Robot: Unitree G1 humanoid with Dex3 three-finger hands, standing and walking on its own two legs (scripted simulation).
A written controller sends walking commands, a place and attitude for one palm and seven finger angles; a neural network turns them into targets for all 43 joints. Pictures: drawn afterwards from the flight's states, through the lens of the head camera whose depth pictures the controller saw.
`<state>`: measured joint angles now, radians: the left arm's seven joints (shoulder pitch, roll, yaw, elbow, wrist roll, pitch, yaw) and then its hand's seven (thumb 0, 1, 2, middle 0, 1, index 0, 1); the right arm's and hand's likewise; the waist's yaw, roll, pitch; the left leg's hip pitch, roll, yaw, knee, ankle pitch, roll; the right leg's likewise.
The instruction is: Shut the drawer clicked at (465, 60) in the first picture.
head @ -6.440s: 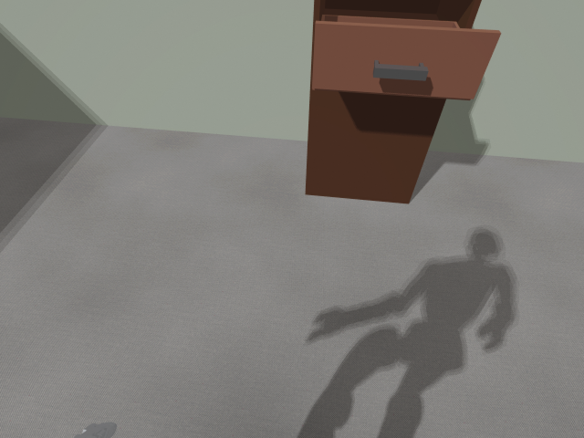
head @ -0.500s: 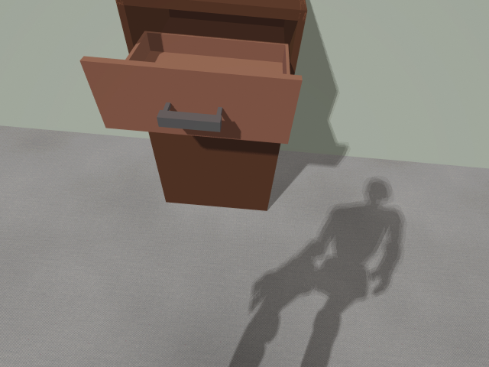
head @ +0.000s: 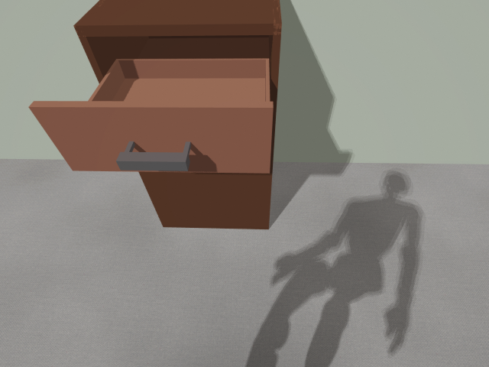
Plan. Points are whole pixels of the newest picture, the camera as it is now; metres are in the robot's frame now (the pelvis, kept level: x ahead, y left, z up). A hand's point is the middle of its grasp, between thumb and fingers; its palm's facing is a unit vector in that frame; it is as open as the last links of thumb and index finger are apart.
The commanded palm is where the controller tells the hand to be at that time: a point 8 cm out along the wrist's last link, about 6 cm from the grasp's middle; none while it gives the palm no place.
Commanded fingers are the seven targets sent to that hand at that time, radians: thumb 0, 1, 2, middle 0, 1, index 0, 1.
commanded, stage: take the last steps up to it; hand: left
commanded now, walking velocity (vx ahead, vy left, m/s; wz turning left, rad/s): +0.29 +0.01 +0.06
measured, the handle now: (156, 153) +0.50 +0.20 +0.06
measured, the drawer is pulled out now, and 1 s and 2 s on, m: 0.30 0.30 0.30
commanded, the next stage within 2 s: come to a stop and stand still in 0.38 s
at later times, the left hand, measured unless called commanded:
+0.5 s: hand out of the picture +0.06 +0.19 -0.18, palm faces +0.14 -0.98 -0.12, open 7.4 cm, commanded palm none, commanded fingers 0.00 0.90 0.90 -0.20 -0.30 -0.20 -0.30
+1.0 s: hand (157, 331) +0.21 +0.19 -0.16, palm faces +0.02 -0.96 -0.27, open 7.4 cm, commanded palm none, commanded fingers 0.00 0.90 0.90 -0.20 -0.30 -0.20 -0.30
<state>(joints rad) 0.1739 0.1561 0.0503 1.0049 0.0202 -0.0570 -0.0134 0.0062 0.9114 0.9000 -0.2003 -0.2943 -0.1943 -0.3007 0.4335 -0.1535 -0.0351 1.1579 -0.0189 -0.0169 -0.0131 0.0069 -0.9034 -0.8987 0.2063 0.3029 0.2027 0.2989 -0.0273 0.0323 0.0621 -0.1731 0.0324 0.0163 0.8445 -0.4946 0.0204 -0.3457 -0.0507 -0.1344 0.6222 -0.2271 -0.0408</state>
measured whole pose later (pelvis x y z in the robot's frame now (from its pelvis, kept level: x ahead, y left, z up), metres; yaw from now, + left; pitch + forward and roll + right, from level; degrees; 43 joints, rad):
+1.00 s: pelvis +0.14 +0.00 +0.01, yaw -1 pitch -1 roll +2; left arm 0.19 0.18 0.05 1.01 0.02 0.02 0.04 0.00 0.91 0.90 -0.20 -0.29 -0.19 -0.30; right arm 0.26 -0.15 -0.05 1.07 -0.02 0.02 -0.02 0.00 -0.91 -0.90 0.21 0.30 0.20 0.30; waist -0.02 0.00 0.04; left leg -0.32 0.06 0.16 0.50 -0.17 0.00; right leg -0.21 -0.05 -0.04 0.55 -0.32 0.02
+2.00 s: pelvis +0.12 +0.04 +0.02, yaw +0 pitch -1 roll +0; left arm 0.24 0.16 0.01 1.14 0.01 0.01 0.03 0.01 0.92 0.90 -0.20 -0.29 -0.19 -0.30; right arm 0.26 -0.16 -0.01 1.15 -0.01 -0.01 -0.04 0.00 -0.92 -0.90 0.20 0.30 0.20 0.30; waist 0.01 -0.02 0.03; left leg -0.12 0.00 0.06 0.38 -0.24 0.01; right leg -0.17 -0.06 -0.03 0.41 -0.22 0.04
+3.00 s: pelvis +0.14 +0.03 +0.01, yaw -1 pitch -1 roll +0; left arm 0.37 0.15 0.01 1.11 0.02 -0.02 0.02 0.01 0.91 0.90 -0.20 -0.29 -0.19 -0.30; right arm 0.32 -0.13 0.00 1.14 -0.02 -0.02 -0.02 0.01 -0.90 -0.90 0.20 0.30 0.20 0.30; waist 0.00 -0.02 0.04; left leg -0.16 0.03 0.07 0.56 -0.37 0.00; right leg -0.21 -0.04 -0.02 0.57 -0.34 0.02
